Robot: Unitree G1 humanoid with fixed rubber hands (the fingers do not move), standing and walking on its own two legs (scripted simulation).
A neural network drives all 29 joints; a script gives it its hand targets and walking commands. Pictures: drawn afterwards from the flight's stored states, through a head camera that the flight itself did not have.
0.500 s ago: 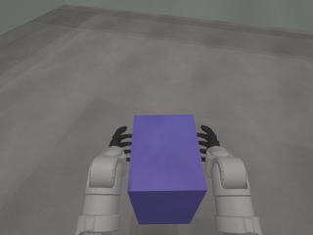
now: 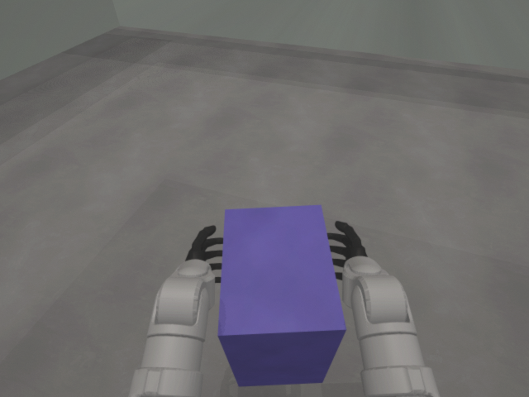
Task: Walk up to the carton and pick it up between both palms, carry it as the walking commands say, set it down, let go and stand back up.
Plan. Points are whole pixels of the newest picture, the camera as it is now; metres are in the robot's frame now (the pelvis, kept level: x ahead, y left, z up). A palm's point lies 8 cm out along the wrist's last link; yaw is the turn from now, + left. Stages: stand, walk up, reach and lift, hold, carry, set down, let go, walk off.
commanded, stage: carry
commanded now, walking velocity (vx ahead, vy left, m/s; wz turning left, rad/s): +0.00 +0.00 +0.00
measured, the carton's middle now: (277, 302) +0.29 +0.00 -0.01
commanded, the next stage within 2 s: hold in 0.94 s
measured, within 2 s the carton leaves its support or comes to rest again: neither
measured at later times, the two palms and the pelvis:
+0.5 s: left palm (194, 285) +0.28 +0.12 +0.05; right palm (354, 281) +0.28 -0.12 +0.06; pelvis -0.02 +0.00 +0.00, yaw +0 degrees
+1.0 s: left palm (187, 294) +0.27 +0.13 +0.05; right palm (350, 291) +0.27 -0.11 +0.05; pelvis -0.03 +0.01 +0.00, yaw -1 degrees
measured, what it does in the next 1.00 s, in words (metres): stands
